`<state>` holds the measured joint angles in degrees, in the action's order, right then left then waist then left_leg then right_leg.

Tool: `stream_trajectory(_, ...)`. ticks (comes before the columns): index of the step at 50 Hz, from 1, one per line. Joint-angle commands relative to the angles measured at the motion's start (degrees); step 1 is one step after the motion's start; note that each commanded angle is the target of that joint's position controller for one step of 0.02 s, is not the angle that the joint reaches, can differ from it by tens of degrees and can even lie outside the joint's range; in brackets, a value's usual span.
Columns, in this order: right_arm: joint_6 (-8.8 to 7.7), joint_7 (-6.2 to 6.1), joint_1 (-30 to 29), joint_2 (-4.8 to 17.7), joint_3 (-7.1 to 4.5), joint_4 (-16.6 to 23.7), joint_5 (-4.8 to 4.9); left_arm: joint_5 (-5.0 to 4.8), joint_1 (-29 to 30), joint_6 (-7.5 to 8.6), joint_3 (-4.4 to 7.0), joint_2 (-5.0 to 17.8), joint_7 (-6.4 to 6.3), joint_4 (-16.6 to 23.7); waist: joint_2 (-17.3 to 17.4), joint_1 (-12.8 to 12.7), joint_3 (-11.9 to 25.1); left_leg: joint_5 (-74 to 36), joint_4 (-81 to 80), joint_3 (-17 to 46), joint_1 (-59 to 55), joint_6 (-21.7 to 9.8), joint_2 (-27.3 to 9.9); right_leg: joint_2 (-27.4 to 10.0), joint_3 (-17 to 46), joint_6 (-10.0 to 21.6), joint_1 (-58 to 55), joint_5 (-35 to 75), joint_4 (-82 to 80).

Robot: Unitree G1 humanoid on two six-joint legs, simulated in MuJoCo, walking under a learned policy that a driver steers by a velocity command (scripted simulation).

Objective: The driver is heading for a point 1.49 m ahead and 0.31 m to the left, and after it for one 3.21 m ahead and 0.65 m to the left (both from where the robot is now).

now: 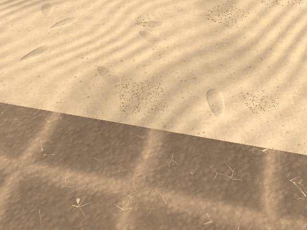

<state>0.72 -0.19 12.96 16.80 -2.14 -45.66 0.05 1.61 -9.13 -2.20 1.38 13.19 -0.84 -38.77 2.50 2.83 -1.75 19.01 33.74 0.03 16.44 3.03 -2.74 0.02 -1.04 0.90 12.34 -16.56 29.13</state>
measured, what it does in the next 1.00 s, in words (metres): steps on the spot, turning left: left foot, then right foot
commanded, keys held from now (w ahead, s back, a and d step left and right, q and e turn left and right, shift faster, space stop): q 0.58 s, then w+q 0.06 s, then w+e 0.36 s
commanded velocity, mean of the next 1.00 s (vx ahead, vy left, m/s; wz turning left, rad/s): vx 0.11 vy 0.00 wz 0.30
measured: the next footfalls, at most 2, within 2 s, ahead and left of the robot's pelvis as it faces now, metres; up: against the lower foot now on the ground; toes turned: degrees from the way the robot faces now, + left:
left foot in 0.30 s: +0.01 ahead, +0.13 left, +0.00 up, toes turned +13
right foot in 0.86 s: +0.11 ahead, -0.06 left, +0.00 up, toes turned +24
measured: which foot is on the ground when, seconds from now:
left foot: up 0.00-0.28, down 0.30-0.86, up 0.88-1.00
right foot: down 0.00-0.30, up 0.32-0.84, down 0.86-1.00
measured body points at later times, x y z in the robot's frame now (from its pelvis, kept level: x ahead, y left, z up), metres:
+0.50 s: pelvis -0.02 +0.05 +0.01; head +0.01 +0.09 +0.45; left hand +0.05 +0.37 -0.11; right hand +0.19 -0.19 -0.07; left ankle -0.03 +0.12 -0.74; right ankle +0.01 -0.11 -0.65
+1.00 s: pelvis +0.08 +0.04 +0.01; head +0.10 +0.02 +0.46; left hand +0.03 +0.31 -0.10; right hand +0.32 -0.16 -0.10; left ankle +0.02 +0.15 -0.68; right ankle +0.07 -0.07 -0.74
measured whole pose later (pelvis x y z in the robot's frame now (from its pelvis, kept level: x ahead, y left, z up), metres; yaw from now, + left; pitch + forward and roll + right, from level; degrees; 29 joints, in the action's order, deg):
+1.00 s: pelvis +0.08 +0.04 +0.01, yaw +19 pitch +1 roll +1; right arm -4.2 0.6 11.9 17.5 -2.4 -39.3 0.3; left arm -0.9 -21.3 5.0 2.4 14.9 1.1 -46.3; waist 2.3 -2.0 0.4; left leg 21.4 54.5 2.1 25.5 -1.3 1.6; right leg 2.4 4.9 2.8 8.4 -15.9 22.9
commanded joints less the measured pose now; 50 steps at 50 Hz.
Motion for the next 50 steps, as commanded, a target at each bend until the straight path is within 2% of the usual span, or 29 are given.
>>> stream_trajectory(1, -0.07, -0.63, -3.5, 8.0, -2.60, 4.8, 0.72, -0.21, -0.9, 1.50, 3.82, 11.9, -1.19, 2.8, -15.4, -4.2, 1.0, 9.9, 13.7, 0.3, 9.3, 0.4, 0.8, -16.7, 13.0, 10.6, -4.3, 21.1, -9.9)
stream_trajectory(3, 0.63, -0.61, -1.9, 7.4, -3.28, 4.7, 1.39, -0.73, -1.6, 1.61, 3.97, 11.4, -1.68, 2.5, -11.9, -4.4, 1.9, 15.4, 25.5, 2.2, 14.4, 0.8, 0.2, -20.2, 13.3, 13.9, -7.1, 30.3, -9.2)
stream_trajectory(5, 1.48, -0.83, -1.5, 5.7, -3.19, 4.7, 1.38, -1.08, 1.1, 1.63, 4.07, 10.8, -1.78, 2.4, -9.3, -3.4, 1.8, 13.3, 25.7, 2.3, 15.5, 1.4, -0.6, -19.6, 10.5, 13.7, -7.6, 30.8, -9.2)
stream_trajectory(8, 2.08, -0.20, -2.3, 4.1, -2.55, 5.9, 1.28, -1.11, 4.2, 1.14, 4.48, 11.0, -1.58, 2.4, -9.4, -3.3, 3.4, 8.6, 17.5, -0.6, 10.1, 1.7, -0.8, -17.7, 5.2, 12.5, -6.9, 31.2, -8.3)
stream_trajectory(10, 2.17, 0.63, -2.8, 4.7, -2.60, 7.2, 1.42, -1.41, 3.7, 0.80, 4.95, 12.1, -1.45, 1.7, -10.2, -3.8, 5.0, 6.4, 12.1, -2.1, 7.0, 1.0, -0.3, -18.3, 4.2, 12.2, -8.0, 32.5, -7.2)
stream_trajectory(12, 2.30, 1.41, -1.3, 5.4, -2.94, 7.7, 1.45, -2.21, 3.9, 0.66, 5.31, 13.1, -1.41, 1.0, -10.4, -2.9, 5.8, 2.3, 5.5, -3.8, 3.5, -0.7, 0.5, -18.7, 3.1, 10.8, -7.9, 31.1, -5.0)
stream_trajectory(13, 2.35, 1.66, 0.6, 5.5, -3.17, 7.4, 1.34, -2.79, 4.5, 0.60, 5.38, 13.2, -1.41, 0.7, -10.1, -1.6, 6.0, -2.5, -0.2, -5.2, -0.1, -2.0, 1.6, -18.1, 1.6, 9.1, -6.4, 28.4, -2.7)
stream_trajectory(14, 2.31, 1.43, 2.3, 6.5, -3.70, 7.0, 0.96, -3.14, 2.9, 0.70, 5.22, 12.3, -1.30, -0.4, -8.2, -0.9, 6.1, -8.8, -6.2, -4.6, -4.9, -3.8, 2.9, -16.2, -0.8, 6.0, -3.5, 21.7, 1.3)
stream_trajectory(15, 2.16, 0.61, 3.5, 11.0, -5.09, 7.3, 0.74, -1.99, 0.1, 0.98, 4.75, 10.1, -0.95, -1.2, 1.9, -1.8, 6.2, -25.7, -10.7, 4.8, -12.6, -7.0, -2.0, -11.5, -6.1, 0.7, 5.1, 8.3, 12.0)
stream_trajectory(16, 1.54, -0.05, 3.9, 18.5, -6.55, 9.1, -0.09, 0.66, 4.0, 1.19, 3.46, 7.2, -0.96, 2.6, 17.4, -1.5, 5.0, -43.7, -13.2, 28.7, -17.2, -18.9, -18.0, -1.0, -7.3, -5.5, 22.6, -21.1, 27.8)
stream_trajectory(17, 0.06, 0.56, 6.0, 15.8, -5.69, 9.4, -1.96, -0.31, 8.7, 1.39, 4.07, 9.1, -1.39, 3.2, 8.9, 2.7, 9.2, -39.7, -14.6, 31.4, -15.8, -24.9, -20.3, 0.2, 3.2, -5.1, 23.9, -25.5, 38.1)
stream_trajectory(18, -1.14, 0.66, 3.3, 14.2, -5.06, 9.5, -1.78, -1.72, 8.3, 1.23, 4.53, 10.3, -1.41, 2.9, 5.5, 0.7, 7.1, -34.9, -14.9, 26.2, -14.5, -22.9, -17.7, -1.0, 5.0, -4.1, 25.3, -21.1, 40.7)
stream_trajectory(19, -1.64, 0.35, 0.0, 12.9, -4.89, 9.7, -0.54, -1.90, 6.8, 1.09, 4.88, 10.7, -1.71, 1.7, 2.9, -1.0, 5.2, -29.4, -14.7, 22.2, -13.4, -19.4, -14.2, -2.1, 5.5, -3.6, 25.7, -15.6, 39.5)
stream_trajectory(20, -1.55, -0.06, -2.5, 11.1, -4.30, 10.1, 0.54, -1.41, 6.2, 1.02, 5.25, 11.5, -2.12, 1.0, 2.0, -1.9, 4.2, -27.5, -14.6, 20.5, -12.9, -17.1, -12.4, -2.6, 6.0, -3.7, 26.2, -11.4, 37.5)
stream_trajectory(21, -1.33, -0.54, -3.5, 10.3, -3.79, 10.5, 0.88, -1.19, 5.2, 1.06, 5.45, 11.6, -2.21, 0.4, 2.8, -2.7, 4.5, -28.6, -14.8, 18.7, -11.3, -16.1, -10.7, -2.3, 5.9, -4.1, 23.7, -8.2, 37.3)
stream_trajectory(23, -0.95, -1.03, -3.1, 9.9, -3.56, 11.1, 0.48, -1.54, 3.3, 1.32, 5.35, 10.6, -1.89, -0.1, 3.4, -3.1, 6.1, -29.5, -15.0, 17.5, -11.3, -16.1, -9.1, -0.9, 5.6, -5.1, 21.5, -4.4, 37.0)
stream_trajectory(29, -0.04, -1.79, -1.9, 11.2, -4.09, 11.7, 0.52, -1.72, 5.2, 1.85, 4.93, 9.4, -1.84, 0.5, 4.7, -1.6, 4.6, -19.9, -15.1, 21.0, -12.0, -16.2, -7.5, 0.2, 6.8, -7.1, 20.9, -2.2, 22.9)
stream_trajectory(31, 0.09, -1.81, -1.3, 11.1, -4.17, 11.8, 0.74, -1.96, 5.4, 2.43, 4.86, 9.6, -1.34, 0.6, 5.4, -1.0, 4.7, -2.7, -17.4, 23.5, -9.8, -16.5, -6.4, 0.4, 6.7, -6.9, 19.0, -1.3, 18.1)
stream_trajectory(33, -0.06, -1.62, -1.6, 10.9, -3.93, 11.7, 0.64, -2.31, 5.4, 3.38, 4.78, 10.0, -0.57, 0.6, 7.4, -0.6, 3.6, 7.7, -19.1, 25.8, -8.6, -16.7, -6.8, 0.1, 5.9, -6.2, 18.0, -1.6, 14.0)
stream_trajectory(36, -0.68, -1.07, -0.1, 9.5, -3.02, 10.3, 0.14, -2.41, 5.1, 5.24, 3.92, 9.1, 0.76, 0.1, 7.2, 1.0, 3.6, 9.8, -19.2, 25.4, -7.6, -16.3, -7.4, -0.9, 3.4, -4.5, 12.9, -1.8, 8.7)
stream_trajectory(38, -1.06, -0.62, 0.4, 10.1, -2.85, 9.6, 0.05, -2.89, 5.1, 6.29, 3.53, 9.0, 1.41, 0.0, 6.5, 1.2, 1.9, 11.8, -19.3, 25.6, -5.8, -16.3, -7.8, -0.8, 1.9, -2.5, 10.2, -1.8, 5.7)
stream_trajectory(41, -1.68, -0.09, -0.5, 9.0, -2.15, 9.0, 0.12, -3.23, -0.2, 7.59, 3.23, 8.5, 1.93, -2.4, 4.1, -2.1, 0.9, 13.7, -16.6, 23.0, -0.4, -14.6, -6.2, 0.7, 0.2, 1.2, 0.0, 1.9, -2.8)
stream_trajectory(42, -2.08, 0.00, -1.0, 7.4, -1.57, 9.1, -0.13, -3.16, -3.5, 7.84, 3.27, 8.9, 1.82, -3.4, 3.2, -3.6, 1.4, 12.7, -13.5, 21.0, 1.8, -13.2, -4.8, -0.5, 2.6, 2.4, -4.2, 1.0, -4.0)
stream_trajectory(43, -2.63, 0.09, -2.6, 4.4, -0.65, 9.9, -0.57, -2.96, -8.5, 8.06, 3.51, 10.9, 1.57, -4.4, -2.4, -5.2, 1.9, 9.2, -3.0, 15.1, 6.6, -10.4, -1.2, -6.8, 12.1, 5.1, -9.1, -3.2, -8.2)
stream_trajectory(44, -3.83, 0.13, -3.3, 3.4, -0.65, 12.2, -0.18, -2.56, -12.2, 7.93, 4.92, 17.2, 1.66, -5.4, -14.3, -4.2, 0.9, 8.8, 10.4, 3.4, 18.6, -6.2, 6.9, -15.5, 30.9, 12.3, -14.9, -13.1, -15.0)
stream_trajectory(45, -4.91, -0.34, -7.4, 7.8, -1.75, 13.6, 0.78, -2.16, -14.9, 8.10, 5.10, 16.8, 2.28, -5.7, -15.2, -7.2, -3.2, 16.0, 20.1, 3.7, 28.3, -4.8, 6.0, -21.4, 43.7, 17.7, -14.9, -17.8, -19.3)
stream_trajectory(46, -5.79, -0.09, -7.3, 9.3, -2.36, 13.4, 1.54, -2.32, -13.7, 8.43, 4.30, 14.4, 2.31, -5.2, -11.3, -6.3, -4.7, 12.1, 24.3, 6.0, 31.2, -5.1, 3.1, -20.6, 41.7, 17.0, -15.4, -18.0, -18.9)
stream_trajectory(49, -7.24, 0.99, -9.4, 7.4, -2.33, 13.0, -0.10, -2.62, -13.3, 7.81, 3.47, 11.9, 1.51, -4.3, -8.8, -6.6, -2.7, 0.1, 22.3, 4.7, 32.3, -4.1, 0.8, -14.0, 30.0, 13.0, -18.6, -3.1, -18.4)
stream_trajectory(50, -7.48, 1.34, -10.2, 6.2, -2.17, 13.3, -0.29, -2.69, -14.0, 7.25, 3.22, 11.1, 1.12, -4.3, -9.0, -6.4, -1.8, -2.1, 19.4, 3.8, 30.0, -3.2, 1.1, -12.2, 26.9, 12.4, -17.6, 2.1, -18.5)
